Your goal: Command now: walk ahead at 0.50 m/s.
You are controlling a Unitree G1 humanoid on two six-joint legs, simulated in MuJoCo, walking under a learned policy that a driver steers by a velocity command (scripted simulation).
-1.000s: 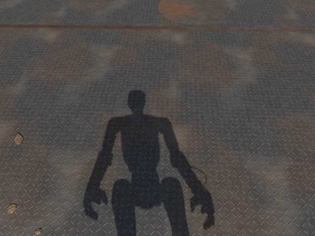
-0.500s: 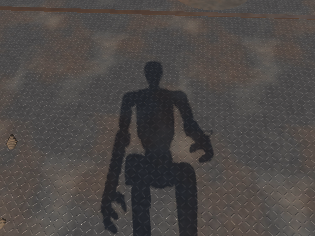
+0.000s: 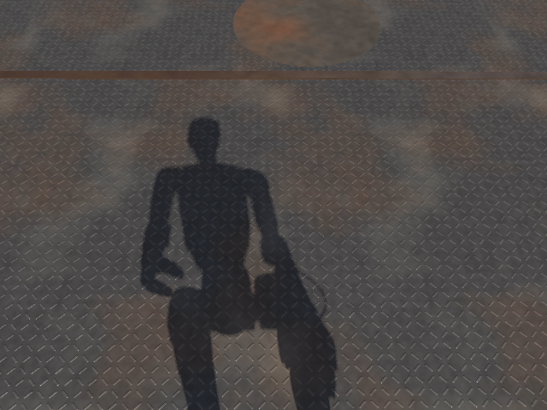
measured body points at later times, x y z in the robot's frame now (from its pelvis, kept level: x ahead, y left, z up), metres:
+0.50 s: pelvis +0.28 -0.04 +0.00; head +0.30 -0.05 +0.45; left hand +0.21 +0.20 -0.14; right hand +0.42 -0.27 -0.13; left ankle +0.43 +0.12 -0.69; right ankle +0.22 -0.10 -0.74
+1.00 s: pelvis +0.55 +0.01 +0.00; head +0.57 +0.02 +0.45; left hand +0.67 +0.25 -0.13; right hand +0.51 -0.24 -0.14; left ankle +0.51 +0.08 -0.74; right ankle +0.66 -0.15 -0.67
